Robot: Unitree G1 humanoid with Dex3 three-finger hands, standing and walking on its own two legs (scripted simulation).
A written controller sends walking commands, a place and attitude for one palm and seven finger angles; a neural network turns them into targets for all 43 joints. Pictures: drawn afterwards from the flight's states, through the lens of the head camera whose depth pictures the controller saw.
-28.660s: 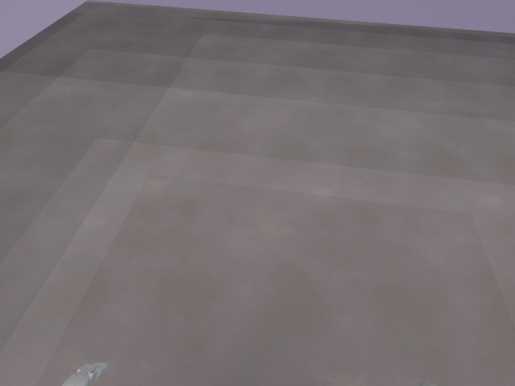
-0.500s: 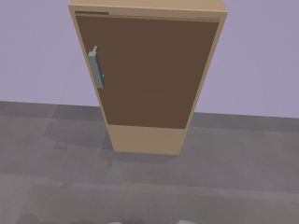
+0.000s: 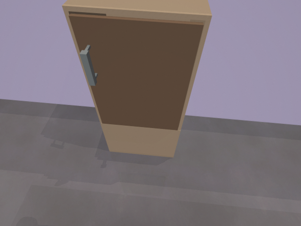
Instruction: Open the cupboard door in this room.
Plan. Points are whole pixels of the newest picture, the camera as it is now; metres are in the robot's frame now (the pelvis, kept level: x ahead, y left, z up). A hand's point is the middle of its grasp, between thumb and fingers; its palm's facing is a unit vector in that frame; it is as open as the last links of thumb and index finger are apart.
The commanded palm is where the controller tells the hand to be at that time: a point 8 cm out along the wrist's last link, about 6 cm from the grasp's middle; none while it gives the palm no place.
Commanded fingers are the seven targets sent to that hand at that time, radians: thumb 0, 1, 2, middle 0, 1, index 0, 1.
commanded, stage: come to a stop and stand still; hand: left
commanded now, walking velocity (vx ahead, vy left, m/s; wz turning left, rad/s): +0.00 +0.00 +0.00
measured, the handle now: (90, 65) +0.64 +0.28 +0.04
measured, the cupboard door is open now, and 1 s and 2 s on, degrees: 0 0 0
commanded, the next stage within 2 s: look again from close up in 0.08 s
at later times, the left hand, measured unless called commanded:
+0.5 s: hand out of the picture +0.01 +0.21 -0.17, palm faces +0.02 -0.98 -0.22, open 7.4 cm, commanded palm none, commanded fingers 0.00 0.90 0.90 -0.20 -0.30 -0.20 -0.30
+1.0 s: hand out of the picture +0.02 +0.21 -0.18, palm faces +0.02 -0.98 -0.18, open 7.4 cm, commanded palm none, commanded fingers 0.00 0.90 0.90 -0.20 -0.30 -0.20 -0.30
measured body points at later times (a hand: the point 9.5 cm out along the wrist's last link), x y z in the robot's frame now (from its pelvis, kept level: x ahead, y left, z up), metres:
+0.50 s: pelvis +0.00 +0.04 +0.00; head +0.00 +0.02 +0.45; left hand +0.01 +0.26 -0.15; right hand -0.02 -0.16 -0.17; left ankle -0.04 +0.14 -0.74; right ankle +0.03 -0.08 -0.74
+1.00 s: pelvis +0.03 +0.04 -0.01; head +0.04 +0.03 +0.44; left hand +0.02 +0.26 -0.17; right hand +0.00 -0.18 -0.17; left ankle -0.04 +0.14 -0.74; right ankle +0.03 -0.08 -0.74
